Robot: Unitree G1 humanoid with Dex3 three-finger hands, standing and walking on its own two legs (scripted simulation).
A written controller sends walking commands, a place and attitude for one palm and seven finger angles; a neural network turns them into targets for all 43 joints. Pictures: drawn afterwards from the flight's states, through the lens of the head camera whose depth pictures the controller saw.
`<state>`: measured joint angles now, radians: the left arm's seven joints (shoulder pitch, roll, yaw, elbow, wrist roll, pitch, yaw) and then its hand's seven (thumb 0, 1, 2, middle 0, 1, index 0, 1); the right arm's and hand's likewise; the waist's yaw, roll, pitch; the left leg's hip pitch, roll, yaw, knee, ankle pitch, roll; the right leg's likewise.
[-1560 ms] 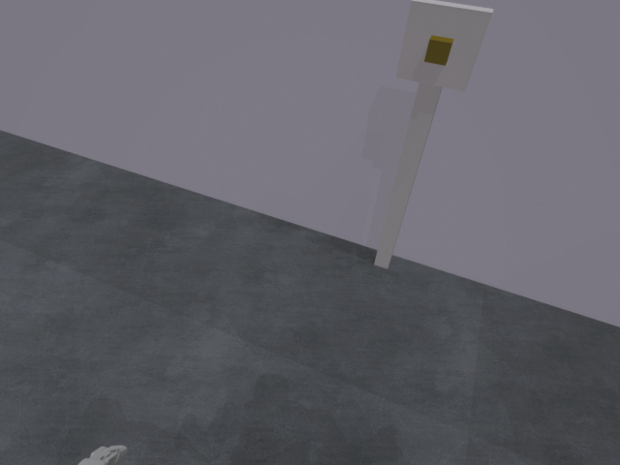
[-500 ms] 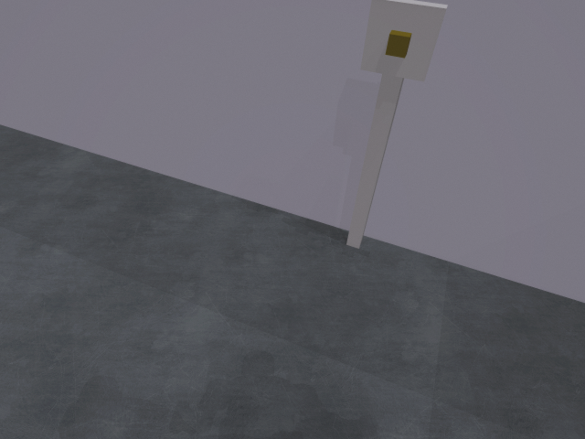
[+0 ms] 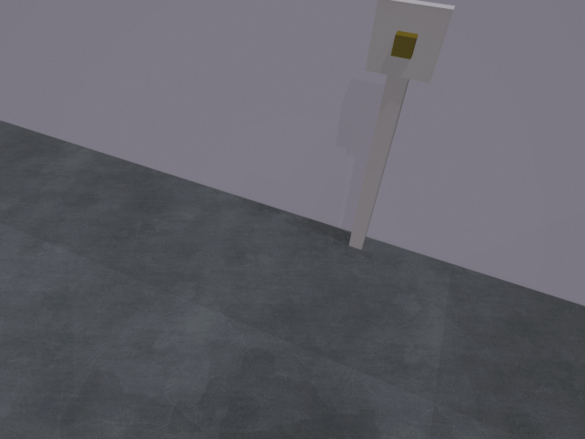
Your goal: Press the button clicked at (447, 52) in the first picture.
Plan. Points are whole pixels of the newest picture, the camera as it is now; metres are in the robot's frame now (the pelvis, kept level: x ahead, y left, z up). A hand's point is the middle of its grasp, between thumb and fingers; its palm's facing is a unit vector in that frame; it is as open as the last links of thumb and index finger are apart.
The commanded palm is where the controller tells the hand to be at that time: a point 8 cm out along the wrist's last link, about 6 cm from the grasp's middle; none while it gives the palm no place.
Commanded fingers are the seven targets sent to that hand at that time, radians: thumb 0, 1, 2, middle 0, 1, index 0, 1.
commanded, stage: walk to a spot facing it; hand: left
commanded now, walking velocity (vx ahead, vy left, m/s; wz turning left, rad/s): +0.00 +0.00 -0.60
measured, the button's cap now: (404, 44) +1.00 -0.23 +0.12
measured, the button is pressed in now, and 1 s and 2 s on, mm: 0 0 0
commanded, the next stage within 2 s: none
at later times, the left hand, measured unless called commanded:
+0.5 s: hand out of the picture +0.03 +0.16 -0.17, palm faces -0.14 -0.96 -0.23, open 7.4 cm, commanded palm none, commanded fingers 0.00 0.90 0.90 -0.20 -0.30 -0.20 -0.30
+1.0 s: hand (195, 370) +0.27 +0.20 -0.20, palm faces -0.40 -0.90 -0.19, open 7.4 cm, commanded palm none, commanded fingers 0.00 0.90 0.90 -0.20 -0.30 -0.20 -0.30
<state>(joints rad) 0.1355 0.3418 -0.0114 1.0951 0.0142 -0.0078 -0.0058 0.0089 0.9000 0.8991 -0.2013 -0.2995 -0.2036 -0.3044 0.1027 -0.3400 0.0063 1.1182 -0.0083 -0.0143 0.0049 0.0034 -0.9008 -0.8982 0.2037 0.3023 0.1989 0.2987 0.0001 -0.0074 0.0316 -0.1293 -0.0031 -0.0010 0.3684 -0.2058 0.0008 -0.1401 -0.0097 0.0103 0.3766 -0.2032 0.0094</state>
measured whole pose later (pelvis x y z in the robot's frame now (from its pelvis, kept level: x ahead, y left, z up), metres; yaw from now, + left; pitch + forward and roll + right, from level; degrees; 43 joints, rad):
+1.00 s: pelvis +0.17 +0.01 -0.01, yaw -30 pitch -1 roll -2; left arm 0.33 0.26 0.10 1.01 0.03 0.02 -0.01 0.01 0.90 0.90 -0.20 -0.30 -0.20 -0.30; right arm 0.15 -0.14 0.00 0.91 -0.02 -0.05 -0.01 0.00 -0.90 -0.90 0.20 0.30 0.20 0.30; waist 0.04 -0.06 0.04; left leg -0.28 0.08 0.16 0.58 -0.28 0.04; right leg -0.42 0.02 0.01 1.18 -0.46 0.03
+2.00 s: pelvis +0.27 -0.01 -0.01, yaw -66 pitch +0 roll -2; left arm 0.21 0.27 0.11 0.92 0.03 0.08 -0.02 0.01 0.90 0.90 -0.20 -0.30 -0.20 -0.30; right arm 0.15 -0.17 -0.02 0.87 -0.02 0.01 -0.02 0.00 -0.90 -0.90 0.20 0.30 0.20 0.30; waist 0.03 -0.06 0.05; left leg -0.26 0.09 0.15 0.56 -0.31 0.03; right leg -0.51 0.03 0.04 1.13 -0.42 0.06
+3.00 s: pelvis +0.27 -0.04 -0.01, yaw -102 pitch -1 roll -1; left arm 0.32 0.24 0.09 0.98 0.02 0.06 -0.02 0.01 0.90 0.90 -0.20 -0.30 -0.20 -0.30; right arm 0.15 -0.20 -0.03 0.87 -0.02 0.00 -0.01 0.00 -0.90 -0.90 0.20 0.30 0.20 0.30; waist 0.05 -0.06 0.03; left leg -0.25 0.04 0.10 0.56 -0.29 0.02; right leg -0.37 0.07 0.09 0.83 -0.45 0.01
